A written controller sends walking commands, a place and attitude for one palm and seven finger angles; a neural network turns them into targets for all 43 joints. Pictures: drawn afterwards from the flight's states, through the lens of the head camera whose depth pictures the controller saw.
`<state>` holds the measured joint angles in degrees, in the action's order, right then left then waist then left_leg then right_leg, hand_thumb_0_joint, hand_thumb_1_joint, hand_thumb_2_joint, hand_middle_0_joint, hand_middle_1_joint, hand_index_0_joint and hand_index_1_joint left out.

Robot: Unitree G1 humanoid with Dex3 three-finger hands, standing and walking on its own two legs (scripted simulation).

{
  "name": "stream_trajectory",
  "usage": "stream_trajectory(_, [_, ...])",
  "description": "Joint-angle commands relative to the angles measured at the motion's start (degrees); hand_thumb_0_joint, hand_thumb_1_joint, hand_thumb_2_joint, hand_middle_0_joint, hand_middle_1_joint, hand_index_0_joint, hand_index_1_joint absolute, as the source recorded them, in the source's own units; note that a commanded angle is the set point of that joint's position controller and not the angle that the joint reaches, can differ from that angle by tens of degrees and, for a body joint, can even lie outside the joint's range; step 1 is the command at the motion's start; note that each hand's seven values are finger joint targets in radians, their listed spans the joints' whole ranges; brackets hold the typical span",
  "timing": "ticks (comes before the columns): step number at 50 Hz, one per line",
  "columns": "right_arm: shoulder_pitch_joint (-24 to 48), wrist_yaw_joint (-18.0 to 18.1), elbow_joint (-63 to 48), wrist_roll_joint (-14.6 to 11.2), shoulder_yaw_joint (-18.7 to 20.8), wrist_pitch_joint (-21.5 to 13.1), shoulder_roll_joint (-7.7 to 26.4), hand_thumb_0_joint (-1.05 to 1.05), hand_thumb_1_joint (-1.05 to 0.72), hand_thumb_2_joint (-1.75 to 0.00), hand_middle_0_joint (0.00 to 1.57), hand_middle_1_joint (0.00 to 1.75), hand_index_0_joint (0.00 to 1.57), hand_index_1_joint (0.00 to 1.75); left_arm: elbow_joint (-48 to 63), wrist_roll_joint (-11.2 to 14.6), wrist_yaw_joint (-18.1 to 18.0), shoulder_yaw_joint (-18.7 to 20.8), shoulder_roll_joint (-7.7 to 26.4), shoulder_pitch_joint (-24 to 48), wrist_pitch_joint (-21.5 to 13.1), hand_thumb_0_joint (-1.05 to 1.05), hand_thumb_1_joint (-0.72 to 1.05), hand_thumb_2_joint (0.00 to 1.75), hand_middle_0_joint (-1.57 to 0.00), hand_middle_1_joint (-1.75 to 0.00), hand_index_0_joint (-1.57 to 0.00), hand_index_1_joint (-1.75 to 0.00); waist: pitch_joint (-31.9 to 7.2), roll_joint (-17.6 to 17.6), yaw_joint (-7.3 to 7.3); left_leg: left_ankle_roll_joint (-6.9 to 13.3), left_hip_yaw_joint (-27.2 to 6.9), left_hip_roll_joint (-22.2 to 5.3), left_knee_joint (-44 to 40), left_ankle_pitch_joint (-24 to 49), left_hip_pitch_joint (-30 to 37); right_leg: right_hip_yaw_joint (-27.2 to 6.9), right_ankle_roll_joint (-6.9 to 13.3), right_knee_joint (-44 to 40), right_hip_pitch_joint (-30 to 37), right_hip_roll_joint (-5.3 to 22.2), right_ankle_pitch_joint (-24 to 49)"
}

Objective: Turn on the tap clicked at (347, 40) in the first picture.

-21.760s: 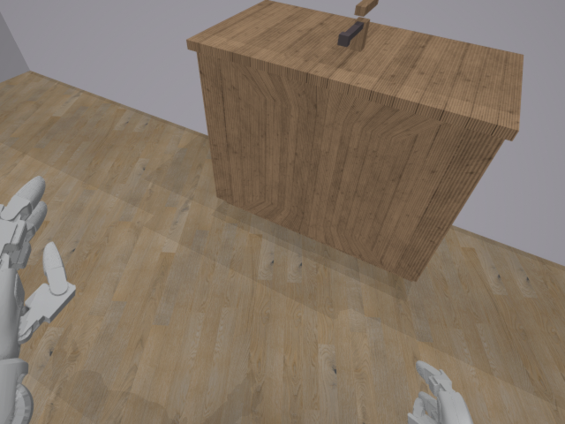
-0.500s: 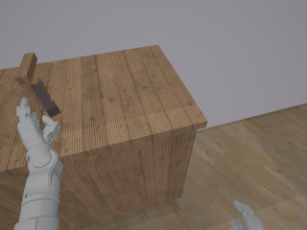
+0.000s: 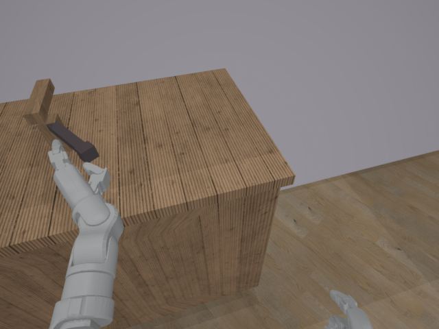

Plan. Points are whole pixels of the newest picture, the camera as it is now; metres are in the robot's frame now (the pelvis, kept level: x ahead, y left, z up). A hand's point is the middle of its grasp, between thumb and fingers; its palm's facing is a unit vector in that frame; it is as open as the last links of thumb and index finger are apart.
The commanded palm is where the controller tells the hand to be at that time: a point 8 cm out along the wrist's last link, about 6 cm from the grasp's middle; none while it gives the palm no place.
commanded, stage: push the lever round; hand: left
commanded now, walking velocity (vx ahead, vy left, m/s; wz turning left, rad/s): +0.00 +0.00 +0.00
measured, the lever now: (87, 152) +0.39 +0.28 +0.13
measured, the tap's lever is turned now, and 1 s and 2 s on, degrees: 34 58 84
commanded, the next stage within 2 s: lift the hand up off the lever in 1.52 s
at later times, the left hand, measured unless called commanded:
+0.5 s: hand (121, 161) +0.38 +0.22 +0.12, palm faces +0.79 -0.62 -0.06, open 8.0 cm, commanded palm +0.33 +0.24 +0.11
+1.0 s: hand (134, 147) +0.42 +0.20 +0.12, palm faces +0.83 -0.55 -0.09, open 8.1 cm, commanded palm +0.38 +0.22 +0.11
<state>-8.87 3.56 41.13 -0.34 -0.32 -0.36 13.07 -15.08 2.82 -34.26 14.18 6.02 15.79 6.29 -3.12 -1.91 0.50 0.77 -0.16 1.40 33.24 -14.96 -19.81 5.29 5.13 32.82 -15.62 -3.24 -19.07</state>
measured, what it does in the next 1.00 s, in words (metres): stands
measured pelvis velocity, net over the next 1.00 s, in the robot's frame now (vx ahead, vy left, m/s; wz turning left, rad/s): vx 0.00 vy -0.02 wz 0.02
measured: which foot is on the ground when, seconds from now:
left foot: down 0.00-1.00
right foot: down 0.00-1.00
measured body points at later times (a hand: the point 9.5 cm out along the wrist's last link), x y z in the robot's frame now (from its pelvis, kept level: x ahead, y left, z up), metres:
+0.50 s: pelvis +0.00 -0.01 +0.00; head -0.01 -0.03 +0.45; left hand +0.34 +0.24 +0.13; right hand +0.15 -0.25 -0.12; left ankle +0.03 +0.11 -0.73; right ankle -0.02 -0.06 -0.73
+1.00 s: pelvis +0.00 -0.02 -0.01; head +0.01 -0.03 +0.44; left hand +0.37 +0.23 +0.13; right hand +0.12 -0.26 -0.13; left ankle +0.03 +0.11 -0.73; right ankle -0.02 -0.06 -0.73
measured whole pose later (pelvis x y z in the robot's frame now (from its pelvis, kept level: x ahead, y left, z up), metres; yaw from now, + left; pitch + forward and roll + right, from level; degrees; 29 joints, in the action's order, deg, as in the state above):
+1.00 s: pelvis +0.00 -0.02 -0.01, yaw +1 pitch +7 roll +1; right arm -11.2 -0.4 44.2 2.5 1.1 0.3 12.5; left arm -38.8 -3.1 -50.0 20.1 3.6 39.3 6.5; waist -6.4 -1.8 -2.0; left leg -0.5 -1.7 0.9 36.7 -15.3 -28.3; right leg 7.0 6.4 36.6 -23.9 -3.7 -20.1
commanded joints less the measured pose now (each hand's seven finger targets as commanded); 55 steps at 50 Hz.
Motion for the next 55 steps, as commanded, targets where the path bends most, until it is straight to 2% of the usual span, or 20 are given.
stream_trajectory(1, [6.66, -0.41, -8.19, 0.16, 2.16, -2.27, 6.36, 0.00, -0.90, -0.90, 0.20, 0.30, 0.20, 0.30, 13.66, -2.49, -2.21, -0.78, 7.91, 20.38, -3.27, 0.00, 0.90, 0.90, -0.15, -0.15, -0.15, -0.15, -14.77, 0.64, -0.08, 0.48, -1.70, -0.85, -1.87, 13.86, 7.96, -4.95, -4.19, -5.22, 2.89, 4.23, 19.60])
stream_trajectory(6, [7.45, -0.59, -7.87, 0.13, 2.07, -1.76, 6.28, 0.00, -0.90, -0.90, 0.20, 0.30, 0.20, 0.30, 10.47, -2.64, -3.97, -1.26, 6.71, 22.84, -1.98, 0.00, 0.90, 0.90, -0.15, -0.15, -0.15, -0.15, -12.35, 3.61, -0.51, 0.61, -1.80, -0.83, -2.16, 10.76, 5.99, -5.10, -4.46, -6.46, 1.98, 4.46, 16.41])
stream_trajectory(7, [7.64, -0.47, -7.40, 0.14, 2.19, -1.59, 6.47, 0.00, -0.90, -0.90, 0.20, 0.30, 0.20, 0.30, 9.71, -2.94, -4.48, 0.46, 8.42, 23.56, -1.78, 0.00, 0.90, 0.90, -0.15, -0.15, -0.15, -0.15, -11.57, 2.97, -0.23, 0.67, -1.86, -0.79, -2.51, 9.87, 5.70, -5.15, -4.32, -6.96, 1.48, 4.32, 14.57])
stream_trajectory(10, [7.76, -0.65, -6.98, 0.47, 1.99, -1.94, 5.84, 0.00, -0.90, -0.90, 0.20, 0.30, 0.20, 0.30, 8.44, -3.56, -5.70, -2.37, 5.63, 28.90, -2.11, 0.00, 0.90, 0.90, -0.15, -0.15, -0.15, -0.15, -11.84, 2.20, -1.08, 0.67, -1.84, -0.76, -2.38, 7.93, 5.87, -5.10, -4.24, -7.26, 0.07, 4.37, 11.16])
stream_trajectory(12, [7.09, -0.67, -6.19, 0.79, 2.33, -1.93, 6.04, 0.00, -0.90, -0.90, 0.20, 0.30, 0.20, 0.30, 7.14, -4.10, -6.91, 0.88, 8.48, 29.51, -2.51, 0.00, 0.90, 0.90, -0.15, -0.15, -0.15, -0.15, -13.17, 2.06, -0.56, 0.69, -1.93, -0.75, -2.16, 7.97, 5.47, -5.17, -4.17, -7.13, 0.43, 4.22, 11.23])
stream_trajectory(13, [7.39, -0.92, -6.63, 0.81, 2.18, -1.90, 5.70, 0.00, -0.90, -0.90, 0.20, 0.30, 0.20, 0.30, 6.95, -4.17, -7.07, -1.26, 6.19, 30.63, -2.72, 0.00, 0.90, 0.90, -0.15, -0.15, -0.15, -0.15, -13.78, 1.72, -0.95, 0.66, -1.76, -0.68, -2.02, 8.37, 5.47, -5.14, -4.25, -6.68, 0.59, 4.46, 11.89])
stream_trajectory(26, [4.93, -2.11, -5.91, 1.39, 2.81, -1.42, 6.05, 0.00, -0.90, -0.90, 0.20, 0.30, 0.20, 0.30, -0.45, -4.67, -10.31, 1.19, 6.21, 34.13, -2.02, 0.00, 0.90, 0.90, -0.15, -0.15, -0.15, -0.15, -16.27, 4.46, -1.48, 0.69, -1.19, -0.35, 0.13, 10.03, 1.84, -5.54, -5.63, -5.27, 2.23, 5.73, 20.55])
stream_trajectory(27, [4.68, -2.03, -5.30, 1.45, 2.97, -1.25, 6.26, 0.00, -0.90, -0.90, 0.20, 0.30, 0.20, 0.30, -1.20, -4.90, -10.54, 2.96, 7.88, 34.50, -1.84, 0.00, 0.90, 0.90, -0.15, -0.15, -0.15, -0.15, -15.89, 4.10, -1.18, 0.67, -1.34, -0.39, -0.17, 9.82, 1.58, -5.29, -5.35, -5.33, 2.00, 5.41, 19.45])
stream_trajectory(30, [4.64, -2.42, -5.44, 1.44, 2.88, -1.56, 6.01, 0.00, -0.90, -0.90, 0.20, 0.30, 0.20, 0.30, -1.77, -5.15, -11.18, 0.53, 5.44, 37.79, -1.91, 0.00, 0.90, 0.90, -0.15, -0.15, -0.15, -0.15, -15.68, 3.96, -2.21, 0.81, -1.11, -0.40, 0.19, 9.00, 1.80, -5.28, -5.50, -5.55, 0.64, 5.57, 17.96])
stream_trajectory(32, [4.23, -2.52, -4.96, 1.62, 3.19, -1.59, 6.22, 0.00, -0.90, -0.90, 0.20, 0.30, 0.20, 0.30, -3.03, -5.37, -11.86, 2.96, 7.34, 36.91, -1.79, 0.00, 0.90, 0.90, -0.15, -0.15, -0.15, -0.15, -16.03, 2.76, -1.42, 0.80, -1.16, -0.27, 0.15, 8.50, 1.20, -5.30, -5.29, -5.65, 0.64, 5.26, 16.83])
stream_trajectory(35, [4.00, -2.83, -4.73, 1.64, 2.97, -1.88, 6.09, 0.00, -0.90, -0.90, 0.20, 0.30, 0.20, 0.30, -5.51, -5.70, -12.50, 0.99, 5.52, 40.91, -1.94, 0.00, 0.90, 0.90, -0.15, -0.15, -0.15, -0.15, -14.76, 4.34, -2.68, 0.91, -1.20, -0.37, 0.44, 7.02, 0.32, -5.46, -5.56, -5.92, -0.87, 5.56, 14.99])
stream_trajectory(37, [3.79, -2.78, -4.04, 1.77, 3.24, -1.90, 6.26, 0.00, -0.90, -0.90, 0.20, 0.30, 0.20, 0.30, -6.86, -6.06, -13.24, 2.94, 7.46, 42.25, -1.99, 0.00, 0.90, 0.90, -0.15, -0.15, -0.15, -0.15, -15.33, 3.41, -2.37, 0.91, -1.25, -0.33, 0.38, 5.81, -0.15, -5.36, -5.27, -6.04, -1.55, 5.15, 11.89])
stream_trajectory(39, [3.42, -3.17, -4.06, 1.92, 3.18, -2.20, 5.94, 0.00, -0.90, -0.90, 0.20, 0.30, 0.20, 0.30, -8.10, -6.37, -13.79, 0.70, 4.73, 44.49, -2.16, 0.00, 0.90, 0.90, -0.15, -0.15, -0.15, -0.15, -15.61, 3.29, -3.06, 0.88, -1.27, -0.42, 0.67, 5.96, 0.20, -5.04, -5.24, -5.65, -2.47, 5.16, 11.78])
stream_trajectory(42, [2.17, -3.35, -3.31, 2.39, 3.42, -2.15, 6.42, 0.00, -0.90, -0.90, 0.20, 0.30, 0.20, 0.30, -10.75, -6.89, -15.07, 4.10, 7.42, 45.68, -2.05, 0.00, 0.90, 0.90, -0.15, -0.15, -0.15, -0.15, -17.46, 4.06, -2.54, 0.93, -1.40, -0.25, 1.17, 6.82, -0.75, -4.92, -5.30, -4.76, -1.94, 5.06, 13.82])
stream_trajectory(45, [1.56, -3.84, -3.62, 2.59, 3.37, -1.98, 6.25, 0.00, -0.90, -0.90, 0.20, 0.30, 0.20, 0.30, -12.30, -7.27, -15.52, 3.09, 5.94, 47.28, -1.86, 0.00, 0.90, 0.90, -0.15, -0.15, -0.15, -0.15, -18.26, 4.57, -3.21, 0.92, -1.03, -0.27, 1.93, 7.71, -1.38, -4.99, -5.74, -3.98, -1.90, 5.46, 16.57])
stream_trajectory(47, [0.62, -3.64, -3.33, 2.68, 3.66, -1.44, 6.67, 0.00, -0.90, -0.90, 0.20, 0.30, 0.20, 0.30, -14.55, -7.57, -15.67, 7.33, 10.08, 45.80, -1.70, 0.00, 0.90, 0.90, -0.15, -0.15, -0.15, -0.15, -18.96, 5.79, -2.29, 0.94, -1.21, -0.20, 1.96, 7.85, -3.05, -5.00, -5.85, -3.49, -0.71, 5.42, 17.66])
stream_trajectory(49, [0.39, -3.87, -3.74, 2.69, 3.32, -1.21, 6.39, 0.00, -0.90, -0.90, 0.20, 0.30, 0.20, 0.30, -14.14, -7.87, -15.43, 5.05, 7.91, 48.61, -1.75, 0.00, 0.90, 0.90, -0.15, -0.15, -0.15, -0.15, -18.93, 4.49, -3.29, 0.99, -0.87, -0.21, 2.36, 8.44, -2.87, -5.36, -6.15, -3.17, -1.09, 5.95, 19.85])
stream_trajectory(51, [-0.23, -3.85, -3.82, 2.73, 3.35, -0.97, 6.66, 0.00, -0.90, -0.90, 0.20, 0.30, 0.20, 0.30, -16.86, -7.86, -15.44, 6.30, 8.97, 47.98, -1.32, 0.00, 0.90, 0.90, -0.15, -0.15, -0.15, -0.15, -18.24, 6.90, -3.44, 1.03, -0.91, -0.18, 2.35, 7.38, -4.65, -5.61, -6.63, -3.40, -0.78, 6.17, 19.99])
stream_trajectory(52, [-0.44, -3.66, -3.50, 2.75, 3.55, -0.70, 6.90, 0.00, -0.90, -0.90, 0.20, 0.30, 0.20, 0.30, -16.47, -8.25, -15.45, 8.54, 11.89, 48.96, -1.68, 0.00, 0.90, 0.90, -0.15, -0.15, -0.15, -0.15, -18.68, 5.31, -3.03, 1.14, -0.98, -0.17, 2.31, 7.63, -4.38, -5.53, -6.30, -3.30, -0.65, 5.98, 19.41])
stream_trajectory(55, [-1.42, -4.13, -3.84, 3.03, 3.60, -0.92, 6.53, 0.00, -0.90, -0.90, 0.20, 0.30, 0.20, 0.30, -15.61, -8.58, -15.43, 6.51, 9.35, 49.87, -2.24, 0.00, 0.90, 0.90, -0.15, -0.15, -0.15, -0.15, -20.12, 4.41, -3.76, 1.14, -0.69, -0.26, 3.11, 9.25, -3.49, -5.41, -6.57, -2.46, -0.96, 5.95, 22.98])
